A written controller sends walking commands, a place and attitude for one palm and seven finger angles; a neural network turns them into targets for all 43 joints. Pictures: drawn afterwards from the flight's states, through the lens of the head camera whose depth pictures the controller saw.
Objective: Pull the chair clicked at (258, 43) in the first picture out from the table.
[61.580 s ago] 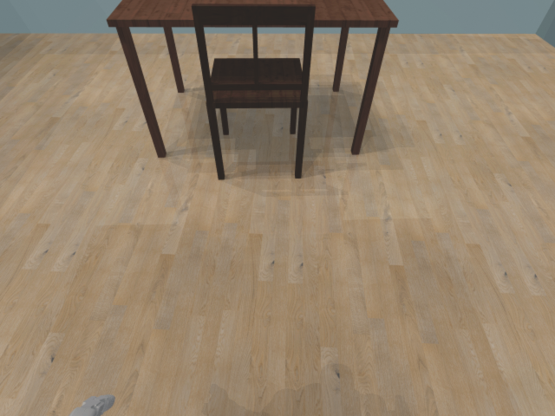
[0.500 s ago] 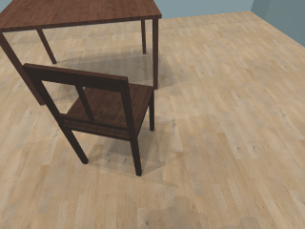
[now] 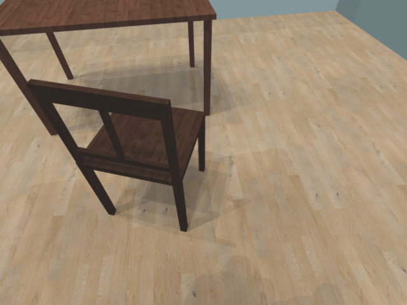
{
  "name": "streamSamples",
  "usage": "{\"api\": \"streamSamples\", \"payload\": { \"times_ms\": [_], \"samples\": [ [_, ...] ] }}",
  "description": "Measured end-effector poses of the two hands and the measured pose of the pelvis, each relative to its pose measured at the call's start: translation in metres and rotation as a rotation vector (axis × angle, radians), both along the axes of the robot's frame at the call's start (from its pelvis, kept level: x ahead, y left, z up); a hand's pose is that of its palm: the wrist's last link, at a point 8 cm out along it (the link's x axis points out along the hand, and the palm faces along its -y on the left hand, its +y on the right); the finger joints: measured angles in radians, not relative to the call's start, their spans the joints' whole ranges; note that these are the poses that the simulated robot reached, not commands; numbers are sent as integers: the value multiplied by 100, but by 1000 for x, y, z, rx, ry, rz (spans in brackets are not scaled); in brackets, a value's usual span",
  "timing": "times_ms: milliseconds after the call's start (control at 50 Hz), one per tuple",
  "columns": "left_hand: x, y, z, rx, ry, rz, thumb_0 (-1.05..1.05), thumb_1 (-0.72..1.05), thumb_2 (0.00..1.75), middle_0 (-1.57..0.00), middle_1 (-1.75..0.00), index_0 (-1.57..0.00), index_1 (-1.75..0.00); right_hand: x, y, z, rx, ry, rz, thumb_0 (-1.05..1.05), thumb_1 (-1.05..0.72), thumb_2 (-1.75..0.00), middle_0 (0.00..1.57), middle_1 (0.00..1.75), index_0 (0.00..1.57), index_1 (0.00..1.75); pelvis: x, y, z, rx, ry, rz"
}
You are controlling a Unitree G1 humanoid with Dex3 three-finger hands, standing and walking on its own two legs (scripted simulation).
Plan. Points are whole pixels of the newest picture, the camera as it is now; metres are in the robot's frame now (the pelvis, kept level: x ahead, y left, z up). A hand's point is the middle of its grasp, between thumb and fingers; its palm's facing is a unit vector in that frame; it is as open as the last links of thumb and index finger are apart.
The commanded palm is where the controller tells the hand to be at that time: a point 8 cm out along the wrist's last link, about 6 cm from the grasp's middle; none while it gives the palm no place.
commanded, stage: look to check the result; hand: left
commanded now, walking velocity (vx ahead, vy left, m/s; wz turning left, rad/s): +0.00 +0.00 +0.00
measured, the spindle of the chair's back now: (112, 135) +0.63 +0.34 -0.12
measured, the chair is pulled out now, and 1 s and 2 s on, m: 0.62 0.62 0.62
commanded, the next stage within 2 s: stand and wait in 0.46 s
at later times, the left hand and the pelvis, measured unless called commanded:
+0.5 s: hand out of the picture +0.00 +0.15 -0.17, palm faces +0.06 -0.98 -0.17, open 7.3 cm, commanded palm none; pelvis +0.01 +0.00 +0.00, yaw +0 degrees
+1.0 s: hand out of the picture +0.01 +0.15 -0.17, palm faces +0.06 -0.98 -0.17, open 7.3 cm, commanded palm none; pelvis +0.02 +0.00 +0.00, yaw +0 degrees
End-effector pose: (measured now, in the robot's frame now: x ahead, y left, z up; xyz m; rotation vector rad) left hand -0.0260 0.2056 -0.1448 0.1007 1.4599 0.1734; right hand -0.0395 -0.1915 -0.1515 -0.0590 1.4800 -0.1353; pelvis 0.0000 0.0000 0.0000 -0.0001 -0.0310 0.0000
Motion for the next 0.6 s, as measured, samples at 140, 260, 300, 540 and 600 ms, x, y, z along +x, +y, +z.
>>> {"api": "streamSamples", "payload": {
  "times_ms": [140,260,300,540,600],
  "samples": [
    [4,-1,0,-5,-1,3,0,91,90,-20,-30,-20,-30,10,0,0,-2,-10,7,0,-90,-90,20,30,19,29,4,0,0,-1,4,3],
    [9,-2,-1,-9,-10,6,0,91,90,-20,-30,-20,-30,18,-1,1,-9,-20,11,0,-90,-90,20,30,19,29,7,1,1,-1,2,5],
    [11,-2,-1,-10,-12,5,0,91,90,-20,-30,-20,-30,21,-2,1,-11,-23,13,0,-90,-90,20,30,19,29,8,1,1,-1,2,5],
    [18,-1,0,-6,-7,2,0,91,90,-20,-30,-20,-30,27,-4,1,-15,-17,14,0,-91,-90,20,30,19,29,14,1,1,0,7,5],
    [19,0,1,-3,-6,3,0,91,90,-20,-30,-20,-30,28,-5,2,-15,-12,14,0,-91,-90,20,30,19,29,16,0,1,1,7,5]
  ]
}}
